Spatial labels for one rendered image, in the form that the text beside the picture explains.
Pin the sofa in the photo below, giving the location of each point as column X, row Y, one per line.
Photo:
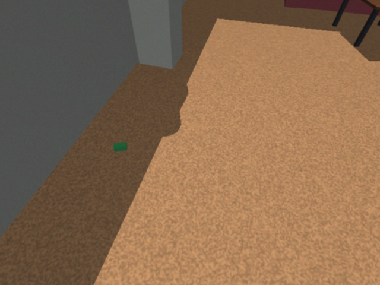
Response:
column 353, row 6

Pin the small box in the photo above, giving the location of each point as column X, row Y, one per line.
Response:
column 120, row 146

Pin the coffee table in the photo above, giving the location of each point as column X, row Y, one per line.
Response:
column 372, row 3

